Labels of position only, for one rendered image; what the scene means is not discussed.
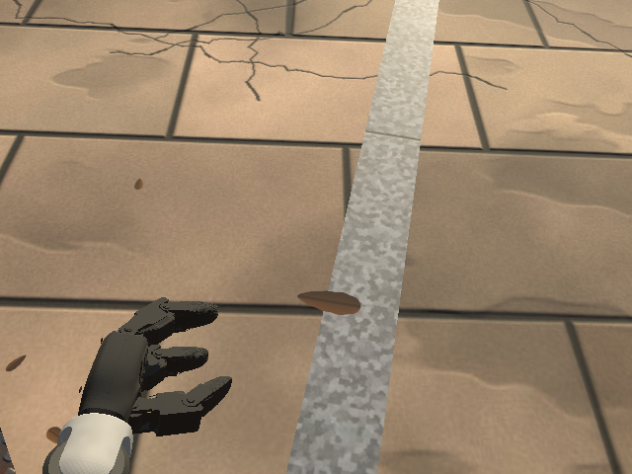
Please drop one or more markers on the robot left forearm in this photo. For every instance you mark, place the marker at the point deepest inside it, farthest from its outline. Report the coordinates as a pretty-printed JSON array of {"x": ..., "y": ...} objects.
[{"x": 91, "y": 444}]

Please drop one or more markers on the robot left hand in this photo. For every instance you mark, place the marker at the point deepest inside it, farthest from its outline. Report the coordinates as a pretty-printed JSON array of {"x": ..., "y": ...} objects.
[{"x": 130, "y": 361}]

